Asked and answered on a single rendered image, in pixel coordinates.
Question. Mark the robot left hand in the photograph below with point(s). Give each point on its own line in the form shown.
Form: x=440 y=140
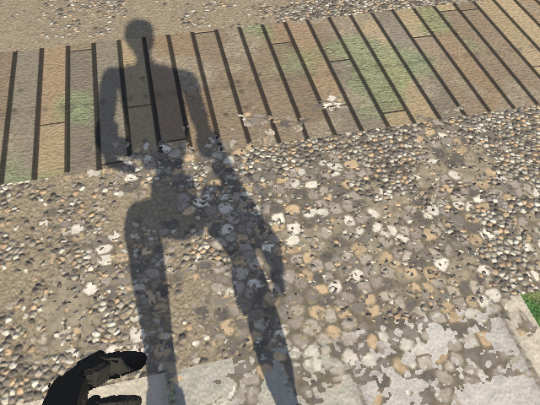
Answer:
x=73 y=387

